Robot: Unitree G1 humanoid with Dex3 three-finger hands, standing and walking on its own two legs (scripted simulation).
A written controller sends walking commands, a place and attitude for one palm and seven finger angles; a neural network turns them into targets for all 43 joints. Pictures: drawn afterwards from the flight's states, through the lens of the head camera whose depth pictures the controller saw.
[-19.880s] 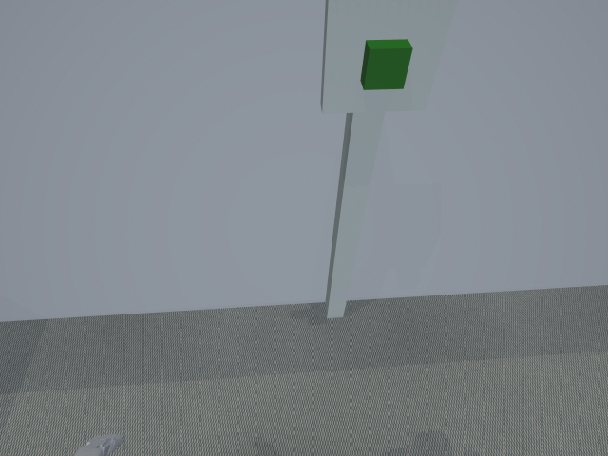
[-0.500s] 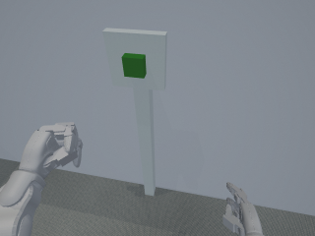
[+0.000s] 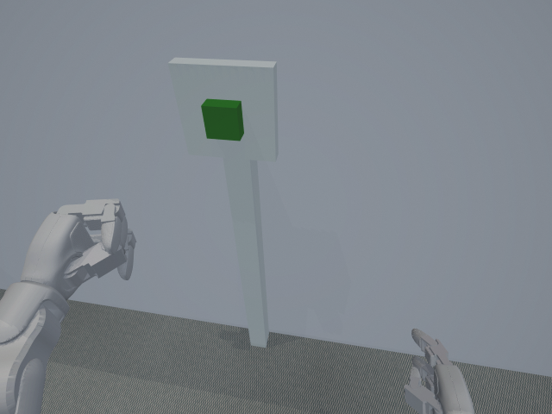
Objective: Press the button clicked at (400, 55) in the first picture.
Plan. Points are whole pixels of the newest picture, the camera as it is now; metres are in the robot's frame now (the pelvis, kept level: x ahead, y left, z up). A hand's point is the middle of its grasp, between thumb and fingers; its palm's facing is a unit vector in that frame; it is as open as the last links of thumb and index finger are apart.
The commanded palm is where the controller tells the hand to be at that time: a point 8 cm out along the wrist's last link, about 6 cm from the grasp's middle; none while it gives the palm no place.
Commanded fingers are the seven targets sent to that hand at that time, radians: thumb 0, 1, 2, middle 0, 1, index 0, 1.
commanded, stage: raise the hand and make a fist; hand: left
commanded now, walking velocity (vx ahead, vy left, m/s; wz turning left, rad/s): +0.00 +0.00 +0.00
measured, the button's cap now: (224, 119) +0.55 +0.16 +0.20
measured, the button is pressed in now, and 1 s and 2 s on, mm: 0 0 0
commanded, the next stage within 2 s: aim a knuckle at the button in 0.06 s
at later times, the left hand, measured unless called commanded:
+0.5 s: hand (163, 212) +0.31 +0.19 +0.18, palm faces -0.02 -1.00 -0.08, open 3.1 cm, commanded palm +0.28 +0.23 +0.19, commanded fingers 0.00 0.90 0.90 -1.30 -1.50 -1.30 -1.50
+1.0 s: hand (203, 184) +0.38 +0.16 +0.18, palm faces -0.03 -1.00 -0.03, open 3.1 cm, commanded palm +0.37 +0.21 +0.18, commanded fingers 0.00 0.90 0.90 -1.30 -1.50 -1.30 -1.50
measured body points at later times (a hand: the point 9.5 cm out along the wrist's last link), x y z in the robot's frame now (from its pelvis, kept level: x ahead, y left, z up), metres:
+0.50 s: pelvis +0.02 -0.01 +0.00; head -0.01 -0.04 +0.45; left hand +0.30 +0.24 +0.19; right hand +0.21 -0.23 -0.07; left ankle +0.07 +0.09 -0.73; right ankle -0.01 -0.09 -0.73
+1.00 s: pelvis +0.03 -0.01 +0.00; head +0.01 -0.03 +0.45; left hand +0.38 +0.21 +0.18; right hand +0.21 -0.25 -0.08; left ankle +0.07 +0.09 -0.73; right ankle -0.01 -0.09 -0.73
